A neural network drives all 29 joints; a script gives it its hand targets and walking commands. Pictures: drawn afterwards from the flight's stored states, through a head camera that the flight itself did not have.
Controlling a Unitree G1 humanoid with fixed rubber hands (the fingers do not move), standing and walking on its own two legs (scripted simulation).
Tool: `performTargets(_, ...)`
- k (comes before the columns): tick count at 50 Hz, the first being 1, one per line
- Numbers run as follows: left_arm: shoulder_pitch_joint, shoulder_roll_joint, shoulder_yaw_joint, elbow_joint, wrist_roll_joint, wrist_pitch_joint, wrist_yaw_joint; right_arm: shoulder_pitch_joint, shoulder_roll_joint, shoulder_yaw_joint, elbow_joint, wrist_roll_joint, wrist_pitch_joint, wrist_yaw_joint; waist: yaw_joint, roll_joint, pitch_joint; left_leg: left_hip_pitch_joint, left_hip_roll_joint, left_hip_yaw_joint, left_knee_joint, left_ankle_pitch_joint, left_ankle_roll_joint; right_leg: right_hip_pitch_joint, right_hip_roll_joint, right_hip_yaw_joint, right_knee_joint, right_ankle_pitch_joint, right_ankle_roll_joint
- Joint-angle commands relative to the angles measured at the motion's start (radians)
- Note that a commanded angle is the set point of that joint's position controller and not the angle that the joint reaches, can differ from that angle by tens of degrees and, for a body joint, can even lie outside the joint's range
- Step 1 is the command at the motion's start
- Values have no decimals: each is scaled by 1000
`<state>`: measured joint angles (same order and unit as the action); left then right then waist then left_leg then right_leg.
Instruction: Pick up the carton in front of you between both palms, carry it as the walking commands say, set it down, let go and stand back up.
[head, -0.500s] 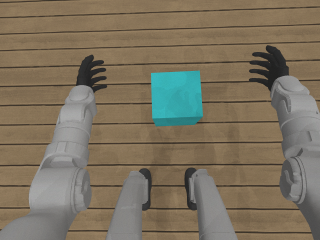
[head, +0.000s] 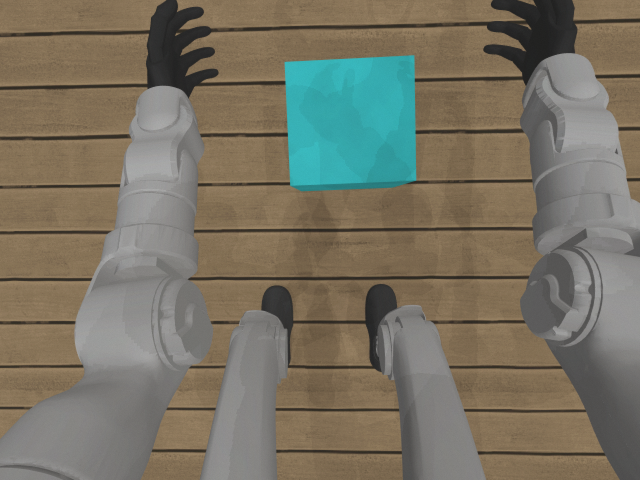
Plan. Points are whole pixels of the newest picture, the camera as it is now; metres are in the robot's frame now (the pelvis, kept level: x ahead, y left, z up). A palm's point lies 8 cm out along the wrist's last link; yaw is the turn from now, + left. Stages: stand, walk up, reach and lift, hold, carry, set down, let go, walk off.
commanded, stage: reach and lift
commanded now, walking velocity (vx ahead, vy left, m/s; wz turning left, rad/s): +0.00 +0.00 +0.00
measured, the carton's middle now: (347, 135) +0.52 -0.04 -0.50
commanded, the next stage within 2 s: none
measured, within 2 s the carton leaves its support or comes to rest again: leaves its support in 1.58 s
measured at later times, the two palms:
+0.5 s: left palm (232, 127) +0.52 +0.15 -0.36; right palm (468, 114) +0.52 -0.23 -0.36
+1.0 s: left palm (251, 129) +0.53 +0.13 -0.42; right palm (451, 124) +0.52 -0.22 -0.42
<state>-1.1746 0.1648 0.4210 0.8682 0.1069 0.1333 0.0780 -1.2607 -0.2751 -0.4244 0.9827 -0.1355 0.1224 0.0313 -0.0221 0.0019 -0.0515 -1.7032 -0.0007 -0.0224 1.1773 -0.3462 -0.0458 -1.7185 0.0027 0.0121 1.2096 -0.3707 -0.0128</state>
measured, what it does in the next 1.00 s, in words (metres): lowers itself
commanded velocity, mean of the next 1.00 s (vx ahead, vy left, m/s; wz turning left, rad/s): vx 0.00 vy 0.00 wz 0.00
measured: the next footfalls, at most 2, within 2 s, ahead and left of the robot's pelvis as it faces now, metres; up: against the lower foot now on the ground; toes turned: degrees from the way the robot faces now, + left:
none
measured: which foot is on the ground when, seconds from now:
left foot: down 0.00-1.00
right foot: down 0.00-1.00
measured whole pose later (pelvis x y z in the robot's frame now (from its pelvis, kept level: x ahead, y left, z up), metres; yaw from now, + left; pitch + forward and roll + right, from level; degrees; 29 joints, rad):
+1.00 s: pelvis -0.05 +0.01 -0.26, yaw -1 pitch +36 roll +2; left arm -1.60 0.33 0.10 1.14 -0.21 0.10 0.16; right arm -1.65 -0.47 -0.03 1.24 0.24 0.09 -0.06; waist -0.04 0.02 0.44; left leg -2.22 -0.03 -0.03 2.20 -0.61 -0.06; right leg -2.24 0.02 0.03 2.22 -0.61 0.00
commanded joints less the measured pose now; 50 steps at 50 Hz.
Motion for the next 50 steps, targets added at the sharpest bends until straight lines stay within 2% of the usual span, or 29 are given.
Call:
performTargets(1, -167, 63, -12, -76, -5, -43, 11, -142, -110, -10, -56, 9, -43, -9, -24, 7, -915, 329, -83, 65, 140, 382, -19, 444, 53, -5, 90, 514, 44)
performTargets(3, -192, 78, -37, -67, -26, -49, 23, -168, -126, 13, -50, 39, -50, -17, -26, 8, -931, 257, -84, 68, 209, 345, -25, 408, 56, -1, 161, 490, 39)
performTargets(5, -216, 115, -61, -63, -52, -49, 41, -193, -154, 63, -53, 84, -55, -24, -11, -15, -981, 229, -90, 67, 287, 347, -20, 379, 59, -4, 239, 489, 46)
performTargets(7, -258, 144, -112, -42, -84, -44, 58, -233, -196, 99, -47, 140, -54, -34, -12, 17, -1010, 268, -88, 64, 360, 345, -18, 304, 60, -19, 314, 441, 52)
performTargets(9, -314, 173, -137, -62, -133, -36, 75, -290, -246, 148, -55, 187, -49, -44, -5, 7, -1057, 308, -90, 63, 437, 336, -13, 257, 55, -26, 378, 388, 59)
performTargets(13, -433, 191, -225, -39, -235, -5, 96, -393, -326, 235, -41, 277, -35, -59, -34, -23, -1121, 347, -84, 66, 554, 289, -6, 209, 38, -51, 495, 294, 64)
performTargets(15, -480, 207, -247, -25, -263, 7, 102, -443, -341, 262, -36, 316, -25, -65, -22, -25, -1117, 336, -82, 71, 598, 253, -1, 192, 29, -51, 541, 255, 61)
performTargets(18, -538, 231, -257, -6, -282, 22, 110, -522, -380, 284, -26, 330, -9, -64, -23, -54, -1105, 299, -73, 80, 655, 186, 2, 179, 15, -56, 599, 190, 57)
performTargets(22, -601, 244, -256, 45, -282, 22, 108, -581, -385, 294, 59, 334, 0, -62, -13, -44, -978, 184, -65, 89, 708, 73, 3, 130, 6, -43, 658, 103, 47)
performTargets(23, -617, 249, -259, 57, -287, 20, 106, -594, -379, 308, 67, 339, -1, -59, -9, -57, -961, 169, -62, 83, 721, 61, 4, 129, 4, -41, 673, 92, 48)
performTargets(24, -619, 252, -270, 92, -282, 19, 102, -600, -384, 299, 101, 331, -3, -60, -25, -37, -920, 138, -58, 86, 736, 47, 0, 105, 2, -38, 681, 81, 44)
performTargets(27, -648, 263, -271, 122, -288, 2, 92, -621, -381, 305, 147, 330, -17, -61, -25, -23, -851, 102, -54, 83, 772, 28, -3, 74, -5, -33, 717, 65, 42)
performTargets(28, -662, 270, -263, 121, -286, -5, 90, -632, -382, 310, 148, 327, -23, -64, -25, -33, -842, 95, -52, 82, 791, 38, -1, 75, -5, -29, 727, 70, 39)
performTargets(29, -674, 274, -279, 126, -289, -12, 89, -641, -375, 318, 157, 339, -28, -64, -21, -18, -840, 100, -48, 79, 806, 48, -3, 73, -5, -25, 740, 81, 39)
performTargets(30, -677, 270, -272, 137, -289, -18, 87, -657, -375, 329, 159, 341, -33, -66, -3, -16, -827, 85, -49, 87, 820, 48, -2, 83, -4, -19, 749, 81, 36)
performTargets(32, -703, 289, -284, 135, -307, -31, 86, -682, -379, 349, 152, 356, -43, -71, -13, -31, -859, 86, -45, 84, 847, 80, -3, 122, -5, -16, 775, 125, 38)
performTargets(33, -717, 295, -287, 125, -311, -38, 86, -694, -380, 359, 140, 361, -49, -76, -7, -36, -875, 100, -46, 84, 860, 100, -1, 140, -5, -17, 788, 145, 39)
performTargets(35, -736, 304, -309, 125, -324, -48, 85, -714, -377, 375, 136, 381, -55, -86, -9, -15, -890, 123, -43, 83, 880, 130, -1, 154, -4, -16, 813, 177, 38)
performTargets(37, -758, 313, -321, 115, -343, -52, 87, -743, -387, 383, 104, 390, -58, -95, -23, -25, -923, 147, -44, 81, 900, 163, 2, 172, -3, -17, 823, 212, 38)
performTargets(38, -761, 310, -333, 115, -356, -49, 85, -744, -402, 379, 93, 383, -60, -101, -50, -47, -948, 140, -45, 79, 913, 165, 1, 217, -1, -20, 824, 229, 41)
performTargets(40, -773, 308, -350, 113, -350, -50, 84, -728, -393, 374, 96, 404, -60, -106, -39, 9, -947, 167, -49, 92, 924, 191, -2, 201, 5, -20, 836, 250, 36)
performTargets(42, -744, 286, -354, 112, -359, -47, 83, -697, -379, 374, 111, 390, -59, -109, -56, -4, -953, 162, -53, 90, 929, 200, -1, 231, 10, -21, 836, 276, 37)
performTargets(44, -702, 279, -340, 156, -342, -44, 81, -674, -340, 389, 139, 404, -52, -104, -19, -7, -901, 127, -55, 99, 920, 180, -1, 220, 12, -16, 832, 264, 39)
performTargets(46, -682, 273, -321, 160, -327, -48, 82, -649, -314, 387, 158, 394, -53, -97, -12, -6, -841, 101, -57, 91, 911, 171, -1, 165, 13, -18, 832, 233, 39)
performTargets(47, -667, 275, -309, 178, -317, -49, 82, -643, -316, 381, 179, 382, -54, -94, -20, -35, -825, 74, -55, 85, 905, 154, -1, 177, 16, -19, 830, 229, 43)
performTargets(48, -661, 275, -296, 191, -314, -49, 80, -647, -306, 384, 177, 378, -54, -91, -6, -43, -806, 48, -58, 88, 900, 134, 1, 169, 13, -18, 827, 214, 45)
performTargets(50, -663, 270, -290, 208, -298, -54, 76, -641, -294, 378, 189, 370, -54, -89, -7, -27, -756, 41, -58, 85, 896, 120, 1, 102, 16, -16, 813, 174, 44)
